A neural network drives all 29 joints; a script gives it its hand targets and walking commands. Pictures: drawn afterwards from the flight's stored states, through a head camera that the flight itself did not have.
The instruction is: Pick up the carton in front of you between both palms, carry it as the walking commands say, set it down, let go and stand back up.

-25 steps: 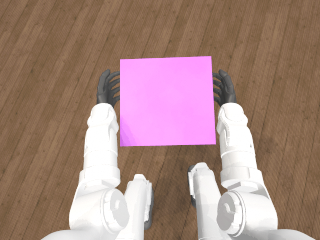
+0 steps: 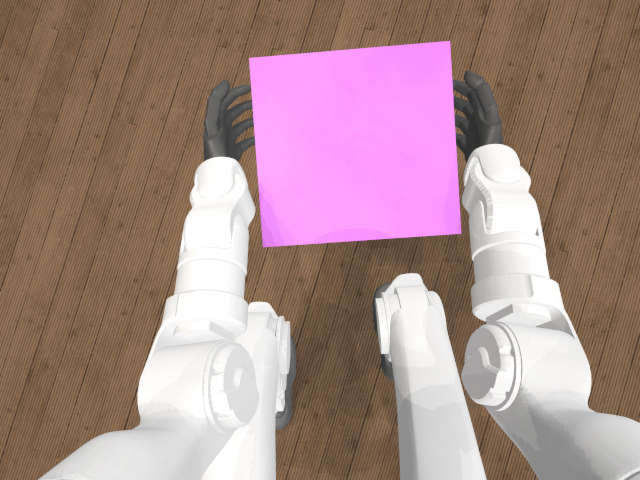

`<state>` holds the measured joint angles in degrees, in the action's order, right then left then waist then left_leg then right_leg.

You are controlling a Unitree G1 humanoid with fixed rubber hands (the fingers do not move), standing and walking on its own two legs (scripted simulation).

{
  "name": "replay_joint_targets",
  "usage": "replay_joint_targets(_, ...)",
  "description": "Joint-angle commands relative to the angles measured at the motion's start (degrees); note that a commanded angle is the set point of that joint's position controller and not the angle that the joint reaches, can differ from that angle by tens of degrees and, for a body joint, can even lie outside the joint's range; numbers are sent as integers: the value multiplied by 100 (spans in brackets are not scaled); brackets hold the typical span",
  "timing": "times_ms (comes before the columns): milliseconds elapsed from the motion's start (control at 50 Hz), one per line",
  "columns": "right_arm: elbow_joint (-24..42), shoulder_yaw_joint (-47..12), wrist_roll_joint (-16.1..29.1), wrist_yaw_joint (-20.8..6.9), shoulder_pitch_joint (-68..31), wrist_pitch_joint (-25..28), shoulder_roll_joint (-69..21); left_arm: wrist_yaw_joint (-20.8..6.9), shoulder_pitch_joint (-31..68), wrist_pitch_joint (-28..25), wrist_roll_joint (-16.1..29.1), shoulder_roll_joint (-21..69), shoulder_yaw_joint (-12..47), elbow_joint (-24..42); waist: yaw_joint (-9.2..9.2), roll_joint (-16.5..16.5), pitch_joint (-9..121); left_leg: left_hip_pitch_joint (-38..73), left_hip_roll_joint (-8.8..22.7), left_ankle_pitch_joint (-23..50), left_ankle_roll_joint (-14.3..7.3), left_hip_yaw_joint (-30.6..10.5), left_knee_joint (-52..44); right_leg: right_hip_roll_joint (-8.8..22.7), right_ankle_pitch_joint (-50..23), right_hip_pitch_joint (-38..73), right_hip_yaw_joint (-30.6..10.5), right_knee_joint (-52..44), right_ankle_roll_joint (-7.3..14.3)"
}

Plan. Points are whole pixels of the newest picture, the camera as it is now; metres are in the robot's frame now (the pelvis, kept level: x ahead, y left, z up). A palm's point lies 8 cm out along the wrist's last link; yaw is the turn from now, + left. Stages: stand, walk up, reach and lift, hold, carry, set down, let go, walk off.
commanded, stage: set down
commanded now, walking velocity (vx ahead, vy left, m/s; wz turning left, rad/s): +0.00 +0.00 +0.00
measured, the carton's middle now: (349, 165) +0.46 -0.09 -0.19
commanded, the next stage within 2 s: none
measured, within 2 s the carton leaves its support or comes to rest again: rests again in 1.18 s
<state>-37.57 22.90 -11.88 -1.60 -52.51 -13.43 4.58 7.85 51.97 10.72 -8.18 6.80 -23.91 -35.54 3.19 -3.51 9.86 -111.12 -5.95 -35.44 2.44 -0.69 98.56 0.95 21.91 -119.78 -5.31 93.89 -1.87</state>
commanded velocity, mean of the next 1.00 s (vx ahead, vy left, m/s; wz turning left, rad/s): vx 0.00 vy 0.00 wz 0.00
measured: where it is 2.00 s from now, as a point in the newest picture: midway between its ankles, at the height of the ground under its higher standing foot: (335, 372)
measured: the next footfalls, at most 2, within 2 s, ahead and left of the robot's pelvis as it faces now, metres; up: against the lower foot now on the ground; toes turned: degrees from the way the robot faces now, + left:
none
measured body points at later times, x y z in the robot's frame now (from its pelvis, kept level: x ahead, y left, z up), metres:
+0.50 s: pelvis -0.03 +0.00 -0.10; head +0.32 -0.08 +0.18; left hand +0.51 +0.04 -0.26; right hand +0.47 -0.26 -0.27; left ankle +0.06 +0.13 -0.48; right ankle +0.12 -0.14 -0.48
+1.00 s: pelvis -0.03 +0.00 -0.13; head +0.32 -0.04 +0.14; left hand +0.51 +0.04 -0.30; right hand +0.48 -0.26 -0.30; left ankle +0.06 +0.13 -0.48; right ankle +0.12 -0.14 -0.48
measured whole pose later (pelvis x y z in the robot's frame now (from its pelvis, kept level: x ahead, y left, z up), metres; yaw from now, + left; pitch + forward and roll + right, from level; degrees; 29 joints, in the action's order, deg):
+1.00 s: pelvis -0.03 +0.00 -0.13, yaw +2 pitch +42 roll +2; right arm -59.1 18.9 -4.0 -2.2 -76.2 -10.6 19.0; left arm 11.0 74.8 10.1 -3.2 -2.2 -17.9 -52.1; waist 6.8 -4.8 -11.0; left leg -129.7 -10.9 -36.4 4.7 -2.0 123.7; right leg 3.2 22.1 -137.0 -4.8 116.9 -1.9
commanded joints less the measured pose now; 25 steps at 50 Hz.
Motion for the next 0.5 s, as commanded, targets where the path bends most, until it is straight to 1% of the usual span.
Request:
replay_joint_targets(0,-29,-2745,556,-1002,-3094,78,-4680,-1047,3322,-49,429,4764,3010,-261,296,466,5475,861,-765,1055,113,461,-915,-774,-1399,4937,754,-178,-25)
replay_joint_targets(100,-189,-2667,591,-974,-3550,38,-4549,-1065,3795,-45,463,4569,2818,-464,330,569,5387,270,-777,714,66,558,-472,-727,-1088,4853,705,92,-49)
replay_joint_targets(220,-455,-2580,650,-997,-4008,43,-4331,-1108,4277,-57,522,4337,2620,-757,394,615,5231,-224,-766,588,31,618,43,-656,-986,4685,683,471,-40)
replay_joint_targets(400,-757,-2524,889,-1097,-4677,143,-3817,-1107,4977,-103,710,4020,2595,-1002,592,471,4990,-478,-752,554,13,656,698,-503,-1161,4261,732,1138,8)
replay_joint_targets(480,-710,-2620,1124,-1157,-5018,204,-3640,-1073,5315,-130,894,3988,2777,-906,715,392,5199,-296,-743,665,5,668,939,-428,-1401,4209,812,1452,29)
